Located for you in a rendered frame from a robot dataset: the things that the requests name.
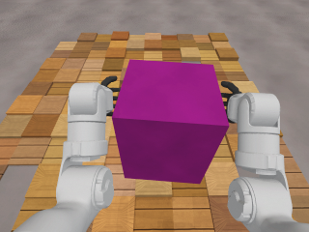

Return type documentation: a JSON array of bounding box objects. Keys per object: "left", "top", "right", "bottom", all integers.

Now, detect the right robot upper arm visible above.
[{"left": 227, "top": 176, "right": 309, "bottom": 232}]

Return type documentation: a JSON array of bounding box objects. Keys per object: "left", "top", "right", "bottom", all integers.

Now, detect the robot left forearm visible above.
[{"left": 56, "top": 82, "right": 114, "bottom": 200}]

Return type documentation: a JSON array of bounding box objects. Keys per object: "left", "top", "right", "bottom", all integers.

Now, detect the left robot upper arm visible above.
[{"left": 13, "top": 165, "right": 114, "bottom": 232}]

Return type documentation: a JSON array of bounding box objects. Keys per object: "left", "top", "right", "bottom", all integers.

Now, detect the carton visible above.
[{"left": 112, "top": 59, "right": 230, "bottom": 185}]

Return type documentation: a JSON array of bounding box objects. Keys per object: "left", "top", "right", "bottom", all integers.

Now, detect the right robot hand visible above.
[{"left": 220, "top": 81, "right": 241, "bottom": 124}]

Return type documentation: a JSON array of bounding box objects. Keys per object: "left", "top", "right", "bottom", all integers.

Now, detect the robot right forearm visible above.
[{"left": 227, "top": 92, "right": 293, "bottom": 213}]

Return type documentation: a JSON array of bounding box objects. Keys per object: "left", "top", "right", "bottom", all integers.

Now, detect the left robot hand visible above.
[{"left": 100, "top": 75, "right": 121, "bottom": 117}]

